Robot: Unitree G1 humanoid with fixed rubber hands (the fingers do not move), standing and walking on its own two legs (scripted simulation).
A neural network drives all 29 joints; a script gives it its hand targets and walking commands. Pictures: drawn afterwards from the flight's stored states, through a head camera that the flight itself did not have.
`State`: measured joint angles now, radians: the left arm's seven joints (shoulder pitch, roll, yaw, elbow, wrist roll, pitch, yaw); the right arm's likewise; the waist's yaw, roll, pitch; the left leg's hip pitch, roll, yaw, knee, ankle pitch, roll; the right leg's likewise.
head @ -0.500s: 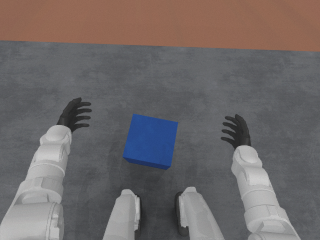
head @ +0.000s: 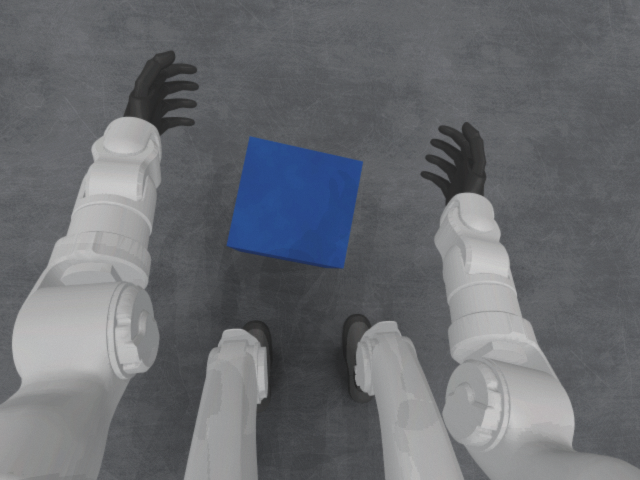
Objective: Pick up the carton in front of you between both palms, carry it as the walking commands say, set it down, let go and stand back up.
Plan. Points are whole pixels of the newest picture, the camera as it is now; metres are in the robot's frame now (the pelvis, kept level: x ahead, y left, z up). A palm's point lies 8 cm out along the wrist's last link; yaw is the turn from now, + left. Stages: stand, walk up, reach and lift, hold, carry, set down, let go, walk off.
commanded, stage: reach and lift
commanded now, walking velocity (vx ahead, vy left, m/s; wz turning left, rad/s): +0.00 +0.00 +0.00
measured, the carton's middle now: (293, 212) +0.46 +0.01 -0.48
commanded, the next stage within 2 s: none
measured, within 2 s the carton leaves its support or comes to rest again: leaves its support in 1.52 s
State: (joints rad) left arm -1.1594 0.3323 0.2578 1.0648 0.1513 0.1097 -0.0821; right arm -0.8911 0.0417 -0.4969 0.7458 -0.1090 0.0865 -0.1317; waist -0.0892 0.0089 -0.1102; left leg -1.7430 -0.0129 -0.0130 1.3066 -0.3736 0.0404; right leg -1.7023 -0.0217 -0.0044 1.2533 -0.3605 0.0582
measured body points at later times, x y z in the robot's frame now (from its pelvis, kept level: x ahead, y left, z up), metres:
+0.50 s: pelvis -0.04 -0.02 -0.19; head +0.30 +0.01 +0.09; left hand +0.51 +0.19 -0.35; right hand +0.45 -0.19 -0.35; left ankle +0.08 +0.09 -0.57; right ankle +0.09 -0.15 -0.57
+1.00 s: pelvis -0.04 -0.02 -0.23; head +0.31 +0.02 +0.04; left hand +0.52 +0.16 -0.41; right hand +0.46 -0.19 -0.40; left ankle +0.08 +0.09 -0.57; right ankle +0.09 -0.15 -0.57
